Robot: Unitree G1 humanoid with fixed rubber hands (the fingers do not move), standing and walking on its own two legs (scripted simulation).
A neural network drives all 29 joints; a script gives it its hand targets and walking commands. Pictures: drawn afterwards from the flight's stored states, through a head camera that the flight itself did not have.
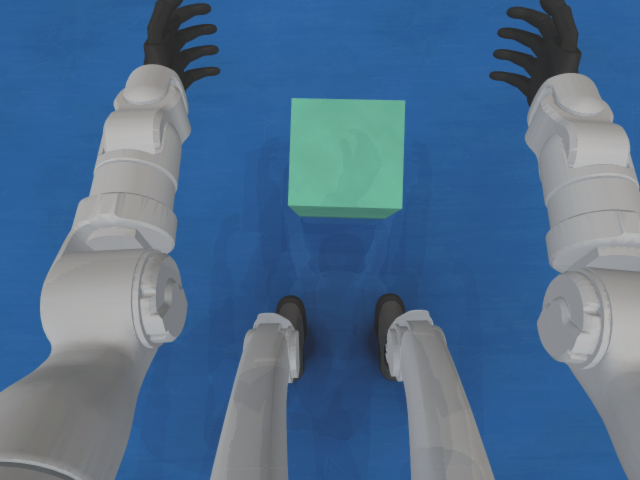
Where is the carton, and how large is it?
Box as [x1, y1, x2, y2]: [288, 98, 404, 218]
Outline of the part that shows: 292,98 288,205 299,216 384,218 400,209 402,200 404,100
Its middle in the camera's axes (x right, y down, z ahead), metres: +0.05 -0.15 +0.84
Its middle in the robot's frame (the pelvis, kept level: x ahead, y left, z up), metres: +0.53 -0.02 -0.52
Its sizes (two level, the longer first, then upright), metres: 0.210 0.200 0.250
